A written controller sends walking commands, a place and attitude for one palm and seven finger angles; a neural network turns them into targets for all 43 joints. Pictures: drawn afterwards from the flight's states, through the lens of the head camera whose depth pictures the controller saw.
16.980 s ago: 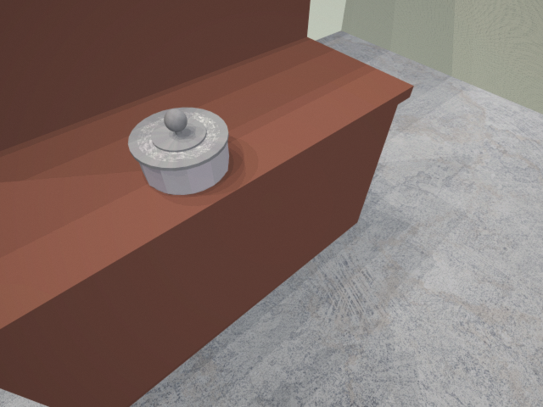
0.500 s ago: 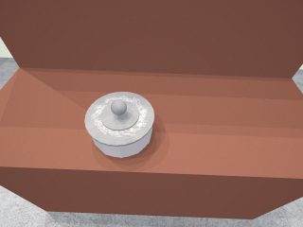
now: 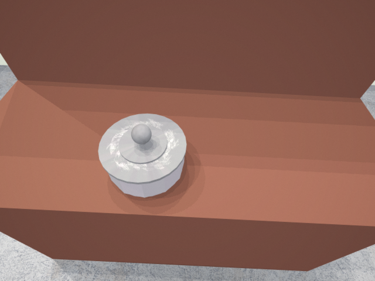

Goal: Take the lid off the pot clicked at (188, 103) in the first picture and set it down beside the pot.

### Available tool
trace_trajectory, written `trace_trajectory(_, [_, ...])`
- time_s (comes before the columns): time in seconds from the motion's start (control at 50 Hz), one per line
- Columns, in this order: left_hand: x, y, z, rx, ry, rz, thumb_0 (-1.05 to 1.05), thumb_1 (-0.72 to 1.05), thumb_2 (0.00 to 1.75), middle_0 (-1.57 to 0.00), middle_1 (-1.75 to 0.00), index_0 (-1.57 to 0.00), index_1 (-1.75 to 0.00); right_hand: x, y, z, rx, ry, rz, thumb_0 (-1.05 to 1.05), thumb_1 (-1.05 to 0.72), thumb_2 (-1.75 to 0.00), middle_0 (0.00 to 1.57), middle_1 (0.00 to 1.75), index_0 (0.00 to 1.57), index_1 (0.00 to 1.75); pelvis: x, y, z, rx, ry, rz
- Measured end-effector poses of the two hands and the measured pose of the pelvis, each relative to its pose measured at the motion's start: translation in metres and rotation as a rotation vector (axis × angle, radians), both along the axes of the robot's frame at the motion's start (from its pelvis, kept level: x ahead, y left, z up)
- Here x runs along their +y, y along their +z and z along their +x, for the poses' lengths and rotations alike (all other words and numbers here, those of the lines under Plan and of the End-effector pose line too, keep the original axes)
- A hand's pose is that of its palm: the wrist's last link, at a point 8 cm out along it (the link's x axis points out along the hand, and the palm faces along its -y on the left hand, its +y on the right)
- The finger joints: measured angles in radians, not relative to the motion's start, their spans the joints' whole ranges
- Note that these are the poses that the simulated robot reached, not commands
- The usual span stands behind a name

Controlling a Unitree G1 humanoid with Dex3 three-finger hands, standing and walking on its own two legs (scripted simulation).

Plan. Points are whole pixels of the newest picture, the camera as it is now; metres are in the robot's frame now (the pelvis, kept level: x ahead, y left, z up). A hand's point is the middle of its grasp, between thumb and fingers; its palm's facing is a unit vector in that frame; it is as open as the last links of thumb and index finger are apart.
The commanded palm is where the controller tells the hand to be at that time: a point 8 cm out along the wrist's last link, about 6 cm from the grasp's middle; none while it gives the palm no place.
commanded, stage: look again from close up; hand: left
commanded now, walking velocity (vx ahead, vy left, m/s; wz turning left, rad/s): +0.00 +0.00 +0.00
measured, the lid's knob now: (141, 134) +0.41 +0.14 +0.07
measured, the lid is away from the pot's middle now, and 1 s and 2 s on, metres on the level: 0.00 0.00 0.00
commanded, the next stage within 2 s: lift the closed hand beside the body in 0.56 s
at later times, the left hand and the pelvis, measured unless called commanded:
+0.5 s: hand out of the picture -0.02 +0.16 -0.18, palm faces +0.02 -0.99 -0.14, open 7.4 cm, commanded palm none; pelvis +0.00 +0.01 +0.00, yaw +0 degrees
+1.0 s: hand out of the picture +0.11 +0.19 -0.05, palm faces +0.19 -0.96 -0.22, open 5.2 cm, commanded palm +0.06 +0.25 -0.03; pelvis -0.03 +0.01 -0.01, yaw +2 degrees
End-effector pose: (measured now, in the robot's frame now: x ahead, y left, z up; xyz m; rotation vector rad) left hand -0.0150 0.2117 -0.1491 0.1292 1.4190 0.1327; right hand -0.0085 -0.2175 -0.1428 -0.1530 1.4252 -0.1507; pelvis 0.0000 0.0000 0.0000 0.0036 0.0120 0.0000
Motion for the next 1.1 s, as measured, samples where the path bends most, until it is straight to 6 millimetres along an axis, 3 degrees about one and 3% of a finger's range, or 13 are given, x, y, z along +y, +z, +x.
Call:
trace_trajectory(0.68, [0.002, -0.006, -0.018, 0.026, 0.011, -0.030, 0.01, 0.91, 0.89, -0.20, -0.30, -0.20, -0.29, 0.021, 0.003, -0.022, 0.035, -0.015, 0.006, 0.01, -0.92, -0.90, 0.20, 0.30, 0.20, 0.30, 0.013, 0.000, -0.008, 0.001, 0.006, -0.014])
trace_trajectory(0.7, [0.005, -0.002, -0.012, -0.002, 0.013, -0.017, 0.01, 0.92, 0.89, -0.20, -0.30, -0.20, -0.30, 0.020, 0.004, -0.020, 0.008, -0.013, 0.004, 0.02, -0.93, -0.90, 0.20, 0.30, 0.20, 0.30, 0.014, -0.001, -0.009, 0.000, 0.009, -0.016])
trace_trajectory(0.78, [0.039, 0.047, 0.037, -0.323, 0.004, 0.144, 0.07, 0.99, 0.89, -0.24, -0.35, -0.25, -0.34, 0.006, 0.011, 0.015, -0.255, 0.009, -0.026, 0.03, -0.94, -0.90, 0.20, 0.30, 0.20, 0.30, 0.018, -0.003, -0.010, -0.012, 0.041, -0.010])
trace_trajectory(0.84, [0.039, 0.076, 0.077, -0.533, -0.048, 0.175, 0.06, 0.98, 0.89, -0.30, -0.42, -0.31, -0.41, -0.002, 0.018, 0.061, -0.449, 0.079, -0.025, 0.03, -0.93, -0.90, 0.20, 0.30, 0.20, 0.30, 0.022, -0.004, -0.017, -0.023, 0.055, -0.007])
trace_trajectory(0.9, [0.033, 0.096, 0.102, -0.687, -0.037, 0.159, 0.05, 0.96, 0.89, -0.39, -0.52, -0.40, -0.51, -0.004, 0.038, 0.110, -0.624, 0.118, -0.026, 0.02, -0.92, -0.90, 0.20, 0.30, 0.20, 0.30, 0.020, -0.004, -0.023, -0.024, 0.044, -0.001])
trace_trajectory(0.98, [0.027, 0.119, 0.103, -0.840, -0.004, 0.139, 0.03, 0.93, 0.89, -0.54, -0.68, -0.55, -0.67, 0.002, 0.080, 0.167, -0.843, 0.158, -0.027, 0.02, -0.92, -0.90, 0.20, 0.30, 0.20, 0.30, 0.013, -0.005, -0.029, -0.035, 0.040, -0.001])
trace_trajectory(1.0, [0.027, 0.122, 0.099, -0.860, 0.003, 0.138, 0.02, 0.93, 0.89, -0.58, -0.73, -0.59, -0.72, 0.003, 0.086, 0.172, -0.853, 0.168, -0.030, 0.01, -0.91, -0.90, 0.20, 0.30, 0.20, 0.31, 0.011, -0.005, -0.031, -0.037, 0.042, -0.002])
trace_trajectory(1.1, [0.034, 0.132, 0.077, -0.883, 0.025, 0.178, 0.02, 0.91, 0.89, -0.79, -0.95, -0.80, -0.95, 0.003, 0.083, 0.164, -0.806, 0.212, -0.041, 0.01, -0.91, -0.90, 0.20, 0.30, 0.21, 0.31, 0.002, -0.006, -0.039, -0.044, 0.059, -0.012])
